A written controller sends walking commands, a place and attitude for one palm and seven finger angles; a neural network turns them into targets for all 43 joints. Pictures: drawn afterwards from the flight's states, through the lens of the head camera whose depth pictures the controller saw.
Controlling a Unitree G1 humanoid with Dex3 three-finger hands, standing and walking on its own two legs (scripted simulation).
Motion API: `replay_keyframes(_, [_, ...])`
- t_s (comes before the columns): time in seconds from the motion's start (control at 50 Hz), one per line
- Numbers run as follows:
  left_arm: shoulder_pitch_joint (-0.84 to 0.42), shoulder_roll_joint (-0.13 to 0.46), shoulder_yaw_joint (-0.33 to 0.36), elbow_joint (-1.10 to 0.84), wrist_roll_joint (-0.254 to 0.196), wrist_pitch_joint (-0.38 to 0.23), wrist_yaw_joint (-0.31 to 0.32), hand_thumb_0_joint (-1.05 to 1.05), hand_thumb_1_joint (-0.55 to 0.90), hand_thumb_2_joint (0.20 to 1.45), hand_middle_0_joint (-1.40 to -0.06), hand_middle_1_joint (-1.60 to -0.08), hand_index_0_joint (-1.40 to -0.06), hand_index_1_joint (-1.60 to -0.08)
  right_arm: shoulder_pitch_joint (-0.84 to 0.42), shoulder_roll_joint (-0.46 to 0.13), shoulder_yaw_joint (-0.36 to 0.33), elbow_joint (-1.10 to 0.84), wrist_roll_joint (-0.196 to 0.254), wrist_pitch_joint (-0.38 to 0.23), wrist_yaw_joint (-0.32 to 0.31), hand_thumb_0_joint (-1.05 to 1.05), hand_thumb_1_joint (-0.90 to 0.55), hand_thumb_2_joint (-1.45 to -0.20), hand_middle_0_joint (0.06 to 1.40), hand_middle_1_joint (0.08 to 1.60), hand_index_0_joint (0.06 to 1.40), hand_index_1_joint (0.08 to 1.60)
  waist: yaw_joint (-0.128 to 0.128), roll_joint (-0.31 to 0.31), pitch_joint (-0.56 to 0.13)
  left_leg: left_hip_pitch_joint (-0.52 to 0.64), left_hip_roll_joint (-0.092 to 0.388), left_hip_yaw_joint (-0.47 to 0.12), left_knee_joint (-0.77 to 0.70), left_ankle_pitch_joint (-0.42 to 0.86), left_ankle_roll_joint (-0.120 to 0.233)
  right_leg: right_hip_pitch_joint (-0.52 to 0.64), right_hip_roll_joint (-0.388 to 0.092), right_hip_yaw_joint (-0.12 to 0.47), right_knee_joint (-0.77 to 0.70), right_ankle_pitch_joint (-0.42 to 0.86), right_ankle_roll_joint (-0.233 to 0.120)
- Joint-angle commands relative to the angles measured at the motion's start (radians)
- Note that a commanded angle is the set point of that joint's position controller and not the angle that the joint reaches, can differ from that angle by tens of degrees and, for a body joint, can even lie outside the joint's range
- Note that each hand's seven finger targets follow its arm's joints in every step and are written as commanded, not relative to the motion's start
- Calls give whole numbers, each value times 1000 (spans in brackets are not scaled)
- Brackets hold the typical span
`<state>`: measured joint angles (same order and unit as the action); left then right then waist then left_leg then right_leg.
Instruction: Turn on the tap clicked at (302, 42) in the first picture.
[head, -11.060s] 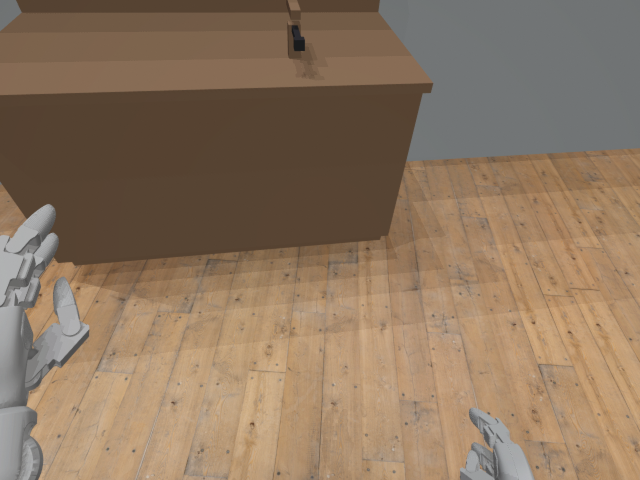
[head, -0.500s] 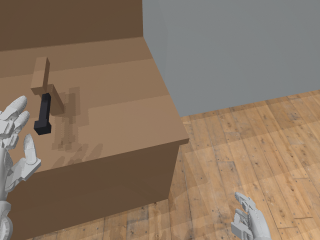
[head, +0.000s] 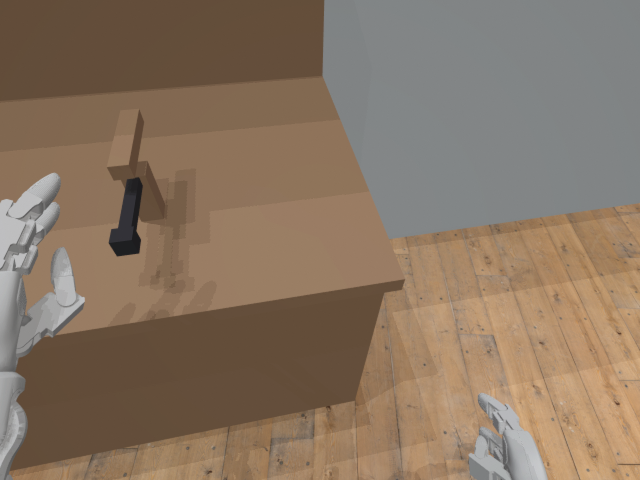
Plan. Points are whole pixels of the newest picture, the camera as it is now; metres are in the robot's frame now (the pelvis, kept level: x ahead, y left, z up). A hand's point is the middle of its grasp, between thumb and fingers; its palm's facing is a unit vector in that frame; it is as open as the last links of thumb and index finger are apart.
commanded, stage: come to a stop and stand still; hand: left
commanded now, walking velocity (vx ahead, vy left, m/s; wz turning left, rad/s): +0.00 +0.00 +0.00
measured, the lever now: (125, 241) +0.36 +0.31 +0.08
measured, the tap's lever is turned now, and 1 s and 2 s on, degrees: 0 0 0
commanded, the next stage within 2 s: look again from close up in 0.68 s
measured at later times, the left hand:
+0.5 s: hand (13, 283) +0.23 +0.32 +0.17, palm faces +0.40 -0.87 -0.28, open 7.4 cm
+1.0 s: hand (38, 296) +0.22 +0.30 +0.16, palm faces +0.39 -0.86 -0.34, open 7.4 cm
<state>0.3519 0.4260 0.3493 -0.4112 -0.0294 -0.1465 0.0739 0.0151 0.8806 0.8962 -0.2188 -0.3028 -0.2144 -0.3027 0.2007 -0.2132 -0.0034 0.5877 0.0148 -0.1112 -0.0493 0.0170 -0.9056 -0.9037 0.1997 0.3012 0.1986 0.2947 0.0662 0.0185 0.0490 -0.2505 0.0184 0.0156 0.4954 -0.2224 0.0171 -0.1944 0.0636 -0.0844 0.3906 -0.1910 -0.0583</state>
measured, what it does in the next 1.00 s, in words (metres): shifts its weight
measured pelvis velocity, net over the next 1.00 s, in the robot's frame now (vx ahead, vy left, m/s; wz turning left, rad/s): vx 0.00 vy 0.06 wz -0.02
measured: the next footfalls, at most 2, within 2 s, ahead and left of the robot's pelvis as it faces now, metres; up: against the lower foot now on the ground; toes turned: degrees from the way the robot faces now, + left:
none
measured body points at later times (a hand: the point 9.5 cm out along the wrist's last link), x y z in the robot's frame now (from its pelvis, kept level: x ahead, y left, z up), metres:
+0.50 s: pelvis +0.00 +0.08 +0.00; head +0.02 +0.12 +0.45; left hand +0.20 +0.37 +0.18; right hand +0.17 -0.14 -0.07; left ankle +0.02 +0.11 -0.74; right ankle +0.01 -0.08 -0.74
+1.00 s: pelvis +0.00 +0.06 +0.00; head +0.02 +0.08 +0.45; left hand +0.20 +0.34 +0.18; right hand +0.18 -0.17 -0.07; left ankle +0.02 +0.11 -0.74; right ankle +0.01 -0.08 -0.74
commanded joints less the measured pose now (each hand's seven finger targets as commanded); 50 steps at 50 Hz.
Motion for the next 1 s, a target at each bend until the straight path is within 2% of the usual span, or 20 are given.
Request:
replay_keyframes(0.0, [-133,96,90,-9,-28,-131,6,0,900,900,-200,-300,-200,-300,-23,-118,-43,-149,1,-83,16,0,-900,-900,200,300,200,300,-9,16,-202,27,-3,-10,-58,107,9,148,-214,263,-49,372,90])
replay_keyframes(0.02, [-55,-11,1,-51,-45,-137,5,0,900,900,-200,-300,-200,-300,-63,-102,-39,-147,16,-89,38,0,-900,-900,200,300,200,300,-15,110,-244,84,19,-8,-82,161,15,155,-191,228,-4,314,79])
replay_keyframes(0.04, [-60,31,2,-169,-32,-139,15,0,900,900,-200,-300,-200,-300,-60,-125,-46,-160,6,-90,48,0,-900,-900,200,300,200,300,-14,112,-229,103,38,-24,-78,202,19,109,-169,215,-7,266,83])
replay_keyframes(0.08, [-8,54,7,-219,-27,-138,31,0,900,900,-200,-300,-200,-300,-72,-122,-38,-166,-2,-89,54,0,-900,-900,200,300,200,300,-17,39,-196,51,61,-75,-117,143,22,88,-145,179,-9,110,64])
replay_keyframes(0.1, [14,89,46,-220,-24,-136,39,0,900,900,-200,-300,-200,-300,-76,-122,-37,-170,-5,-87,50,0,-900,-900,200,300,200,300,-16,-9,-180,27,64,-85,-131,90,21,78,-136,175,-19,55,56])
replay_keyframes(0.12, [38,131,96,-222,-27,-133,48,0,900,900,-200,-300,-200,-300,-94,-123,-33,-169,-2,-84,46,0,-900,-900,200,300,200,300,-19,-10,-164,25,67,-92,-145,51,18,60,-126,164,-22,23,44])
replay_keyframes(0.14, [12,128,104,-231,-24,-136,48,0,900,900,-200,-300,-200,-300,-90,-121,-30,-180,-6,-80,39,0,-900,-900,200,300,200,300,-27,-22,-148,-14,74,-108,-169,-9,20,61,-126,146,-16,-19,40])
replay_keyframes(0.18, [-30,153,146,-235,-26,-145,48,0,900,900,-200,-300,-200,-300,-93,-117,-27,-190,-6,-78,24,0,-900,-900,200,300,200,300,-33,7,-110,-65,84,-134,-210,-90,23,61,-110,136,1,-54,39])
replay_keyframes(0.22, [-103,202,193,-284,-19,-158,49,0,900,900,-200,-300,-200,-300,-107,-114,-23,-193,-6,-80,13,0,-900,-900,200,300,200,300,-34,100,-102,-103,111,-156,-257,-168,28,96,-93,108,57,-43,45])
replay_keyframes(0.26, [-124,151,150,-263,-18,-167,42,0,900,900,-200,-300,-200,-300,-85,-105,-22,-191,-8,-90,10,0,-900,-900,200,300,200,300,-35,132,-101,-103,126,-167,-272,-176,25,100,-96,97,80,-27,41])
replay_keyframes(0.36, [-131,70,60,-277,-2,-171,36,0,900,900,-200,-300,-200,-300,-60,-114,-27,-165,-12,-115,29,0,-900,-900,200,300,200,300,-41,128,-115,17,133,-162,-249,12,-31,43,-85,85,73,-2,38])
replay_keyframes(0.44, [-91,51,45,-242,8,-152,41,0,900,900,-200,-300,-200,-300,-51,-119,-30,-147,-17,-102,41,0,-900,-900,200,300,200,300,-45,92,-142,83,119,-135,-199,216,-73,27,-78,75,54,33,37])
replay_keyframes(0.52, [-70,100,101,-260,6,-139,43,0,900,900,-200,-300,-200,-300,-72,-110,-28,-158,-14,-78,40,0,-900,-900,200,300,200,300,-41,93,-144,124,123,-122,-191,316,-98,5,-72,64,70,3,39])
replay_keyframes(0.62, [-44,118,127,-318,-4,-138,40,0,900,900,-200,-300,-200,-300,-88,-106,-27,-174,-13,-60,38,0,-900,-900,200,300,200,300,-42,115,-165,156,112,-99,-170,396,-110,20,-72,48,58,23,38])
replay_keyframes(0.66, [-28,96,108,-310,-8,-133,39,0,900,900,-200,-300,-200,-300,-79,-107,-31,-176,-14,-54,38,0,-900,-900,200,300,200,300,-44,115,-164,152,116,-105,-170,402,-111,27,-73,50,59,6,37])
replay_keyframes(0.74, [-21,75,94,-260,-9,-125,41,0,900,900,-200,-300,-200,-300,-85,-112,-28,-173,-11,-46,35,0,-900,-900,200,300,200,300,-46,71,-134,65,102,-96,-185,216,-95,78,-79,57,24,48,39])
replay_keyframes(0.78, [-36,80,92,-268,-4,-126,44,0,900,900,-200,-300,-200,-300,-83,-117,-34,-173,-10,-44,31,0,-900,-900,200,300,200,300,-46,83,-135,54,95,-91,-193,149,-84,91,-82,69,20,68,38])
replay_keyframes(0.88, [-58,65,71,-253,1,-123,50,0,900,900,-200,-300,-200,-300,-88,-116,-35,-173,-6,-43,24,0,-900,-900,200,300,200,300,-45,69,-126,26,81,-91,-202,62,-62,105,-86,80,6,76,41])
replay_keyframes(0.92, [-58,94,97,-262,5,-123,56,0,900,900,-200,-300,-200,-300,-102,-114,-33,-175,-4,-45,20,0,-900,-900,200,300,200,300,-43,71,-120,13,77,-93,-209,11,-53,109,-87,88,-2,69,40])
replay_keyframes(0.98, [-52,71,78,-234,0,-122,55,0,900,900,-200,-300,-200,-300,-92,-115,-33,-175,-7,-44,17,0,-900,-900,200,300,200,300,-43,24,-111,-12,58,-84,-189,-30,-24,116,-102,111,-33,71,36])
